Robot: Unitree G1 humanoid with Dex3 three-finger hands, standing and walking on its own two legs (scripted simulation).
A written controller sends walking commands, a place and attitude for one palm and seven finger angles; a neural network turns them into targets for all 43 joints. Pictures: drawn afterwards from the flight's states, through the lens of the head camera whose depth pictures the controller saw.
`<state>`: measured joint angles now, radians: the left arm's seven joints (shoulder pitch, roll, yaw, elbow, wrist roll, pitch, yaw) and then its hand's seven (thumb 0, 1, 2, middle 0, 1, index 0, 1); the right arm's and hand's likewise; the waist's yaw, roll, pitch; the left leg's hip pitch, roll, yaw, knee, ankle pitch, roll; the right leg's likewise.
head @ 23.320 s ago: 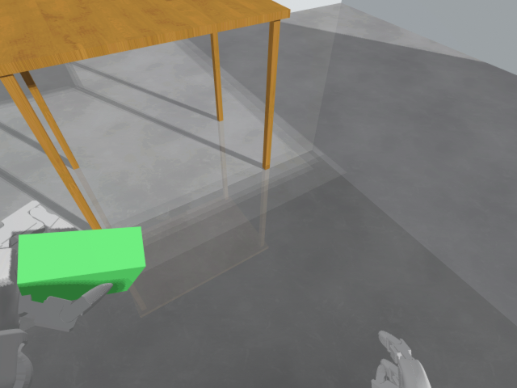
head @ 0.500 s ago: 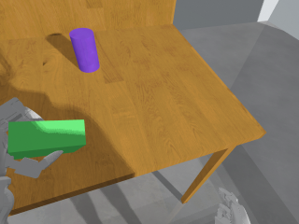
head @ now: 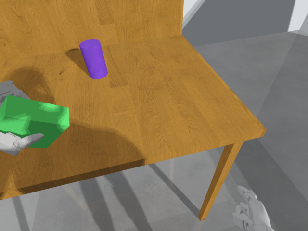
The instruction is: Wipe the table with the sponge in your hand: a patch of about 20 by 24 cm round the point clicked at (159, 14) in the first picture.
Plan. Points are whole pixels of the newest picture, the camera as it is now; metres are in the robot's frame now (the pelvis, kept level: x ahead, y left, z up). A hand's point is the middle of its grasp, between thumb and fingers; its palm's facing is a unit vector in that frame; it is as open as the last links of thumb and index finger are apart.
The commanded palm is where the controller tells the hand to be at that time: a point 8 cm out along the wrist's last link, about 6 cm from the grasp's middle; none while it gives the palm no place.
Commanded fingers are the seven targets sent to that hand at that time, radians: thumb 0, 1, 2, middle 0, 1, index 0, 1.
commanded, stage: turn the palm down, sponge in hand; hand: left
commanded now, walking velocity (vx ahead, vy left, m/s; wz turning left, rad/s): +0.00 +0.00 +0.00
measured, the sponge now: (39, 126) +0.26 +0.29 +0.18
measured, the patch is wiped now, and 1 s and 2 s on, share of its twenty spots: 0.05 0.05 0.05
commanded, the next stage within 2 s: move the sponge above the wiping area in 1.68 s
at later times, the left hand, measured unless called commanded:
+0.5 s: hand (20, 111) +0.26 +0.31 +0.23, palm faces +0.30 -0.38 -0.88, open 9.2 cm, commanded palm +0.22 +0.32 +0.28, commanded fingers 0.00 0.10 1.30 -1.20 -1.60 -1.20 -1.60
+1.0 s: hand (21, 91) +0.28 +0.30 +0.26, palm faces +0.28 -0.14 -0.95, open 9.2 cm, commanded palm +0.22 +0.31 +0.32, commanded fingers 0.00 0.10 1.30 -1.20 -1.60 -1.20 -1.60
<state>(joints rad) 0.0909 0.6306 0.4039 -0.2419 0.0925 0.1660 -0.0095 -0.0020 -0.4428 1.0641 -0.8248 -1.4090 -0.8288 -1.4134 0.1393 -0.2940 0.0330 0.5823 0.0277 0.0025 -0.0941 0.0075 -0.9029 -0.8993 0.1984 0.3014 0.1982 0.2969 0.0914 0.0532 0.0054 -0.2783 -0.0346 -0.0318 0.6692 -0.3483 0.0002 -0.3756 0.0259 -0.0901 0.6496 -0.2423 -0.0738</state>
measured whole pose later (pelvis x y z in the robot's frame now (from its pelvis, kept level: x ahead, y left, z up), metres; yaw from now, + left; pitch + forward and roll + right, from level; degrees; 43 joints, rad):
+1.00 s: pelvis +0.02 +0.03 +0.02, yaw -2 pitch -4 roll +1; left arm -0.07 0.76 0.10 -0.51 0.64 0.56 -0.23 0.00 -0.44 1.06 -0.83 -1.41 -0.83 -1.41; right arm 0.05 -0.27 0.10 0.60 0.07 0.04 -0.09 0.01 -0.90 -0.90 0.20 0.30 0.20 0.30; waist 0.14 0.09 0.01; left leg -0.11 -0.07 0.02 0.45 -0.28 0.05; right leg -0.24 0.01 -0.03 0.49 -0.18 -0.04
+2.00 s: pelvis -0.01 +0.00 +0.01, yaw -3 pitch -6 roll +2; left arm -0.17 0.70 0.02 -0.30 0.74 0.58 -0.15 0.00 -0.44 1.06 -0.83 -1.41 -0.83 -1.41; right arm -0.02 -0.30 0.07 0.65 0.07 0.07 -0.11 0.01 -0.90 -0.90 0.20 0.30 0.20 0.30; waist 0.13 0.10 0.02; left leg -0.16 -0.04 0.02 0.54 -0.27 0.00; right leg -0.29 0.03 -0.03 0.56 -0.17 -0.08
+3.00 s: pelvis -0.02 +0.00 +0.01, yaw -3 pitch -6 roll +3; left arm -0.31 0.66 -0.08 -0.05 0.84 0.54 -0.22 0.00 -0.44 1.07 -0.82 -1.41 -0.83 -1.41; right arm 0.00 -0.30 0.06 0.70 0.06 0.02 -0.11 0.01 -0.90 -0.90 0.20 0.30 0.20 0.30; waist 0.11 0.11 0.02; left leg -0.19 -0.04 0.01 0.55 -0.27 0.00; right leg -0.32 0.03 -0.03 0.58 -0.17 -0.09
